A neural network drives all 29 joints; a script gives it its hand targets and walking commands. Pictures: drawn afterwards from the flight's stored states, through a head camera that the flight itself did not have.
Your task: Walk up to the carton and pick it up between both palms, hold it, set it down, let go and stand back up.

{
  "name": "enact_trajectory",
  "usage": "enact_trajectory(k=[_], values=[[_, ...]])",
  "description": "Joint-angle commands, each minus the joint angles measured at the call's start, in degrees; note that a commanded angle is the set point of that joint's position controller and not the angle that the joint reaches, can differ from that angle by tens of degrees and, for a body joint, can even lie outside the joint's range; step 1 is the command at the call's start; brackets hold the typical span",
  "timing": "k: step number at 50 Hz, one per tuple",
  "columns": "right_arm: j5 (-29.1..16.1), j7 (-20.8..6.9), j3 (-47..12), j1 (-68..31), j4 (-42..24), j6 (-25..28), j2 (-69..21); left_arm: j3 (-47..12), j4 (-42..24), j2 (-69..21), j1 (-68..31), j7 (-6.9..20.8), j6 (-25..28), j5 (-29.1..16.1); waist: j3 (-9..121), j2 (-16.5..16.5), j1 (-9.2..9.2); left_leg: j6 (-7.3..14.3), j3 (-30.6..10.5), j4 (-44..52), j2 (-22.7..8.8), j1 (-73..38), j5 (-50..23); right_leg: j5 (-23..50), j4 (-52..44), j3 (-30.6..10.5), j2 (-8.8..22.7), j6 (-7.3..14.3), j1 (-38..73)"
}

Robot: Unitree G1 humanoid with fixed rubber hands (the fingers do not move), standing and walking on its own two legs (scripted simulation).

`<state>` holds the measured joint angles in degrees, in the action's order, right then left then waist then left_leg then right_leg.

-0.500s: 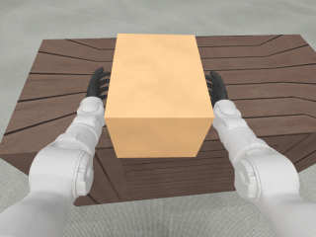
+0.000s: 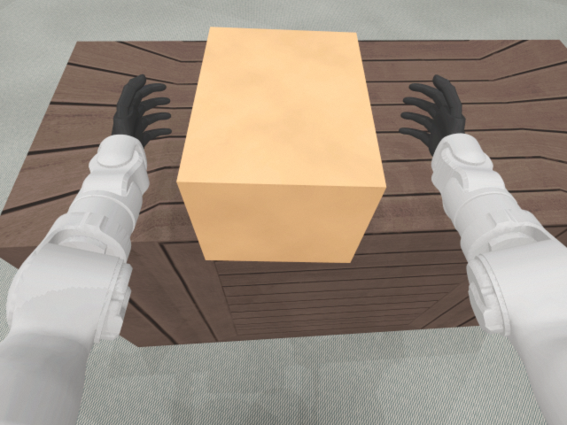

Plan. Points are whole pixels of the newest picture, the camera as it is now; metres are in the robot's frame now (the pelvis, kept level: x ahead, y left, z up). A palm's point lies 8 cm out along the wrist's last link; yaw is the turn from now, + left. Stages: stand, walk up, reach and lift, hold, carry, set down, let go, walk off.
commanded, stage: set down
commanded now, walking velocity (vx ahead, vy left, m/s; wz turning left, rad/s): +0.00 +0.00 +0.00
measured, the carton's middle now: (281, 146) +0.52 +0.02 +0.07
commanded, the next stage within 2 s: none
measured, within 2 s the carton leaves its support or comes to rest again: neither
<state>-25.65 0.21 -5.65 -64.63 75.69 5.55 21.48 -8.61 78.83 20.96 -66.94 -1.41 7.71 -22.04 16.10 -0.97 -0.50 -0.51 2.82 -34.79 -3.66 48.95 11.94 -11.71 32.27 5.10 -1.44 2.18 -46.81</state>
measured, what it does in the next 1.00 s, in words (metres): stands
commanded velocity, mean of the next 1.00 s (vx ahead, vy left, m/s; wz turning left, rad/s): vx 0.00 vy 0.00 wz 0.00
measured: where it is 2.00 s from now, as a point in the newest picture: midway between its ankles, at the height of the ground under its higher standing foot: outside the picture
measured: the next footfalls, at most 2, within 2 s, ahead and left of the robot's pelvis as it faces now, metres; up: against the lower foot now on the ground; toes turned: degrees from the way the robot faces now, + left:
none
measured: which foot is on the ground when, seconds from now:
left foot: down 0.00-1.00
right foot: down 0.00-1.00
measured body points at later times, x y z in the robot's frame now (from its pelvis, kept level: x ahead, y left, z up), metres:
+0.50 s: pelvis +0.00 +0.00 +0.02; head +0.05 +0.02 +0.47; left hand +0.49 +0.24 +0.20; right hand +0.50 -0.19 +0.21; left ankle +0.02 +0.12 -0.72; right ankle +0.01 -0.09 -0.72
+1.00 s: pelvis +0.00 +0.00 +0.03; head +0.04 +0.01 +0.48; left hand +0.43 +0.23 +0.14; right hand +0.44 -0.20 +0.14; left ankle +0.02 +0.12 -0.72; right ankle +0.01 -0.09 -0.72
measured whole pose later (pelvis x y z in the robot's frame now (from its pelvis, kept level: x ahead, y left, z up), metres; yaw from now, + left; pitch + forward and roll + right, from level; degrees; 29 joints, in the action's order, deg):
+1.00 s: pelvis +0.00 +0.00 +0.03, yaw +1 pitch +8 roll -1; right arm -20.3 5.5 -0.2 -44.1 46.5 -9.4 17.8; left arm 2.7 43.7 20.7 -44.1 -0.6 -14.8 -14.3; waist 4.3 -0.7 -0.1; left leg -0.6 3.0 -23.5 -2.7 22.5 9.0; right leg -9.0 21.3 4.9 -1.3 2.1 -20.4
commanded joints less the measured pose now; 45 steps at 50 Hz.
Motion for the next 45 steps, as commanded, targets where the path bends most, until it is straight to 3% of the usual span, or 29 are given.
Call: enact_trajectory(k=[1, 11, 16, 23, 32, 39, 45], values=[[0.17, 0.55, 1.66, -30.87, -12.71, 0.79, 11.44, 2.63, -11.17, 12.55, -32.08, -0.09, 0.22, 1.30, 49.42, -0.32, -0.28, -0.64, -0.47, 1.33, 3.34, -21.04, -19.64, 30.91, 1.08, -3.49, 0.46, -5.21, 31.95], [2.56, 2.01, 4.15, -33.24, -13.20, -5.26, 11.30, 2.58, -10.73, 13.22, -35.72, -1.02, -5.62, 1.14, 43.66, 1.87, 0.63, -1.35, -1.03, 5.72, 3.20, -26.95, -17.13, 27.41, -3.22, -2.50, 0.16, -4.15, 31.34], [2.16, 2.12, 3.48, -33.90, -12.53, -8.14, 10.87, 1.53, -11.15, 12.01, -34.08, -0.66, -8.99, -0.49, 39.44, 2.67, 0.73, -1.79, -2.36, 5.52, 3.12, -34.66, -20.96, 24.38, -6.16, -1.54, -0.31, -4.40, 27.73], [2.85, 2.61, 5.04, -33.16, -15.74, -12.16, 11.48, 2.68, -17.92, 12.90, -34.06, -0.77, -14.34, 0.38, 36.37, 4.32, 1.00, -2.04, -2.62, 6.91, 3.25, -39.39, -21.31, 21.98, -8.75, -1.44, -0.62, -3.81, 28.01], [3.62, 3.89, 5.25, -21.03, -20.85, -13.01, 8.51, 8.81, -25.12, 11.62, -21.60, 0.98, -16.60, 6.70, 27.19, 3.54, 0.65, -1.32, -2.10, 10.37, 4.14, -38.49, -20.97, 24.24, -10.13, -2.84, -0.52, -4.04, 37.29], [5.43, 4.63, 8.09, -17.76, -31.45, -10.79, 8.56, 10.72, -34.99, 11.65, -17.81, 0.40, -14.93, 6.77, 29.43, 4.03, 0.79, -1.74, -1.68, 9.74, 4.24, -41.59, -20.64, 21.90, -10.03, -2.57, -1.01, -3.67, 36.75], [5.77, 5.34, 8.85, -11.17, -39.45, -11.59, 8.69, 12.57, -44.37, 11.32, -10.14, 0.42, -18.27, 6.88, 29.95, 3.14, 1.06, -1.56, -1.75, 8.77, 4.37, -45.73, -23.89, 24.44, -9.80, -2.51, -1.62, -3.72, 38.15]])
